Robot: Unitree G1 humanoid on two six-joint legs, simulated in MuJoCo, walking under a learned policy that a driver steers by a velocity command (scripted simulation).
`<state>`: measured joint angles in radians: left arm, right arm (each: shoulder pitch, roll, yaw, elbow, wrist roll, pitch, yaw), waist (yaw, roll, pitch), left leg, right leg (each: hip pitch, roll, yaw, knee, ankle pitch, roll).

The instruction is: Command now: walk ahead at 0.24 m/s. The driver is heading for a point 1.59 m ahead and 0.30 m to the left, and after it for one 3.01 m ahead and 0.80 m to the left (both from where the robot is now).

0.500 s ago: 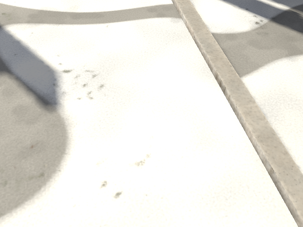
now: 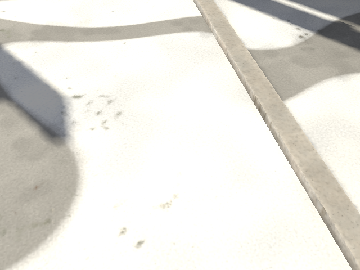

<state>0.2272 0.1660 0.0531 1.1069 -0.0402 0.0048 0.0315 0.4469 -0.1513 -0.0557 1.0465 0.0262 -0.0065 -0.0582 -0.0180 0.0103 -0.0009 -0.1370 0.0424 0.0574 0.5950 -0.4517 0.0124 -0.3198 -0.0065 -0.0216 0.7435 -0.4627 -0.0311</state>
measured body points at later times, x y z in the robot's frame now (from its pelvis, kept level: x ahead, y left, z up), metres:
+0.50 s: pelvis +0.20 -0.01 +0.00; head +0.23 -0.02 +0.45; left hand +0.09 +0.21 -0.13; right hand +0.41 -0.22 -0.10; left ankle +0.39 +0.14 -0.68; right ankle +0.04 -0.11 -0.72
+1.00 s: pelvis +0.48 +0.04 +0.02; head +0.50 +0.04 +0.47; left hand +0.67 +0.28 -0.09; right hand +0.46 -0.22 -0.12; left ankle +0.42 +0.12 -0.72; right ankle +0.69 -0.14 -0.66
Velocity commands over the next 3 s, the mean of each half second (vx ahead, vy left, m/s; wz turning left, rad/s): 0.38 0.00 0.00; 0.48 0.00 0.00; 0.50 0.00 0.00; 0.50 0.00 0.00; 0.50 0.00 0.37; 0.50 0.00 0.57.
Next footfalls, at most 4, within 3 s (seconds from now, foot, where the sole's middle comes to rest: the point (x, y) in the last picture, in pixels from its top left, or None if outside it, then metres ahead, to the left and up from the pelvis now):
0.60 left None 0.46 0.12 -0.76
1.18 right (212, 211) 0.78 -0.11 -0.76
1.74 left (155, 156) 1.08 0.14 -0.76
2.28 right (200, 113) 1.37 -0.09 -0.76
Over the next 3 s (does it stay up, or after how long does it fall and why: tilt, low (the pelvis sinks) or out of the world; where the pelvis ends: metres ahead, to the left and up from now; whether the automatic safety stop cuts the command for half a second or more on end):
stays up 1.52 0.16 0.02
